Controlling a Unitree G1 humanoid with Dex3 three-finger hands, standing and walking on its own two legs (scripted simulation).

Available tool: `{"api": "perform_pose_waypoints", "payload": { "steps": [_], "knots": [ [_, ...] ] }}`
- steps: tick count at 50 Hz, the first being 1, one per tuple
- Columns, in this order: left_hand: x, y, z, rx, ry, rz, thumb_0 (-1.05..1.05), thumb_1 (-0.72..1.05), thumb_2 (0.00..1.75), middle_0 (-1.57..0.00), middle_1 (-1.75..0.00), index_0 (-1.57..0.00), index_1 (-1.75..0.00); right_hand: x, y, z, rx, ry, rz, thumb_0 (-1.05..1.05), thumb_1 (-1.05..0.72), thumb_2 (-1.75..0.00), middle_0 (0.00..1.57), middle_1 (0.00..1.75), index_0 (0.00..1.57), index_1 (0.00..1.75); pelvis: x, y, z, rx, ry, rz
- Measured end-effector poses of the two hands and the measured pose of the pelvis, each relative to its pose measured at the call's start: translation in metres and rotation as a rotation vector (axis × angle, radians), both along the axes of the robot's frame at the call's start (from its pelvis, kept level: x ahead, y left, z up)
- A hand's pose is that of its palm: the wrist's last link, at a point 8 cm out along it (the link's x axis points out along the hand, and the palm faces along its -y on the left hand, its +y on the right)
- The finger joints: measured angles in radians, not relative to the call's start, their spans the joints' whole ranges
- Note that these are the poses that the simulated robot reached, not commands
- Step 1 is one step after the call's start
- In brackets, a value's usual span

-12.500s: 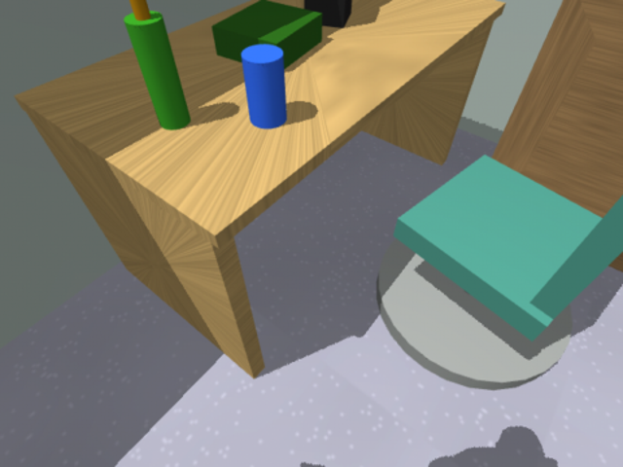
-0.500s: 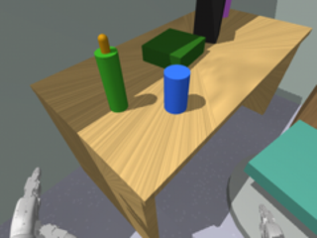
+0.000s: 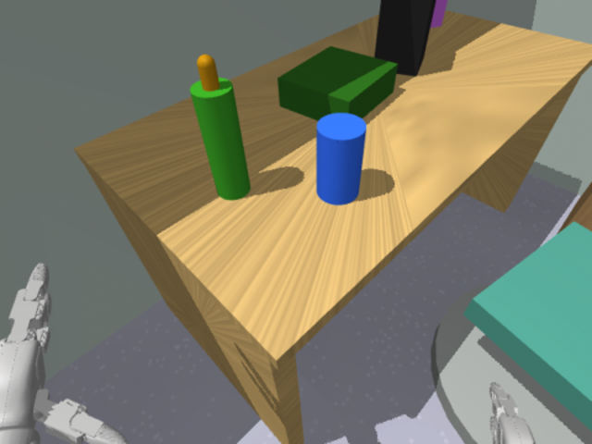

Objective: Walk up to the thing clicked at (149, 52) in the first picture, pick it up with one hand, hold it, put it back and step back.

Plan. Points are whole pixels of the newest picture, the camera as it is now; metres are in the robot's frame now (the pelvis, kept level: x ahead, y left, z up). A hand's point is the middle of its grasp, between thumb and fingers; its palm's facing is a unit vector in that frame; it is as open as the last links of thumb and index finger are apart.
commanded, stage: rise first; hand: left
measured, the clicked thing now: (221, 132) +0.61 +0.19 +0.11
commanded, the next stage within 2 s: go down in 0.54 s
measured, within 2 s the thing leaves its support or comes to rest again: neither
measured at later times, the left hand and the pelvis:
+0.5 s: hand (74, 351) +0.19 +0.25 +0.12, palm faces +0.31 -0.85 -0.43, open 17.7 cm; pelvis +0.00 +0.00 +0.00, yaw +0 degrees
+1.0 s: hand (57, 300) +0.23 +0.28 +0.14, palm faces +0.33 -0.90 -0.29, open 17.7 cm; pelvis +0.00 +0.00 -0.01, yaw +1 degrees
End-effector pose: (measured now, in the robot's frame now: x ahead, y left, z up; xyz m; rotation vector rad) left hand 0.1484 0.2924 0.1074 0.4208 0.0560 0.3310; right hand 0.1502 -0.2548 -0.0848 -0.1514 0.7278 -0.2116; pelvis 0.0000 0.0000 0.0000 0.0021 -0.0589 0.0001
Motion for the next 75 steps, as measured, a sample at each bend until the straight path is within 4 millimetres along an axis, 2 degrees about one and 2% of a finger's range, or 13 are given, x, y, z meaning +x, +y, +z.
{"api": "perform_pose_waypoints", "payload": {
  "steps": [32, 41, 48, 56, 63, 68, 75],
  "knots": [
    [0.001, -0.006, 0.042, 0.089, -0.170, -0.072, -0.01, -0.60, 0.07, -0.05, -0.04, -0.04, -0.06, -0.002, 0.007, 0.002, 0.013, -0.030, 0.010, -0.01, 0.52, -0.05, 0.05, 0.05, 0.06, 0.05, -0.002, 0.003, -0.001, 0.000, -0.006, -0.001],
    [0.006, 0.001, 0.046, 0.074, -0.246, -0.077, -0.01, -0.61, 0.05, -0.06, -0.05, -0.06, -0.07, 0.003, 0.011, 0.000, 0.017, -0.033, 0.036, -0.01, 0.50, -0.05, 0.05, 0.05, 0.06, 0.05, -0.002, 0.002, -0.005, 0.000, 0.009, 0.008],
    [0.032, 0.021, 0.048, 0.007, -0.275, -0.076, -0.01, -0.61, 0.04, -0.07, -0.05, -0.06, -0.06, 0.005, 0.013, 0.001, 0.012, -0.045, 0.031, -0.01, 0.51, -0.05, 0.05, 0.05, 0.06, 0.05, -0.003, 0.001, -0.008, -0.001, 0.015, 0.017],
    [0.089, 0.045, 0.047, -0.144, -0.196, -0.146, -0.01, -0.59, 0.06, -0.05, -0.05, -0.05, -0.06, 0.000, 0.018, 0.000, 0.003, -0.037, 0.012, -0.01, 0.51, -0.05, 0.05, 0.05, 0.06, 0.05, -0.005, 0.001, -0.007, -0.002, 0.032, 0.014],
    [0.129, 0.063, 0.050, -0.288, -0.135, -0.196, -0.01, -0.59, 0.07, -0.05, -0.04, -0.04, -0.05, -0.005, 0.011, 0.008, -0.034, -0.073, -0.008, -0.01, 0.52, -0.05, 0.05, 0.05, 0.06, 0.05, -0.002, 0.004, -0.006, -0.002, 0.057, 0.004],
    [0.145, 0.071, 0.048, -0.363, -0.103, -0.214, -0.01, -0.58, 0.08, -0.04, -0.04, -0.04, -0.05, -0.007, 0.006, 0.016, -0.068, -0.097, -0.006, -0.01, 0.52, -0.05, 0.05, 0.05, 0.06, 0.05, 0.000, 0.006, -0.005, -0.003, 0.071, -0.003],
    [0.152, 0.077, 0.042, -0.397, -0.082, -0.221, -0.01, -0.57, 0.09, -0.03, -0.04, -0.03, -0.05, -0.008, 0.010, 0.019, -0.085, -0.104, 0.017, -0.01, 0.54, -0.05, 0.05, 0.05, 0.05, 0.05, 0.002, 0.007, -0.005, -0.006, 0.087, -0.006]
  ]
}}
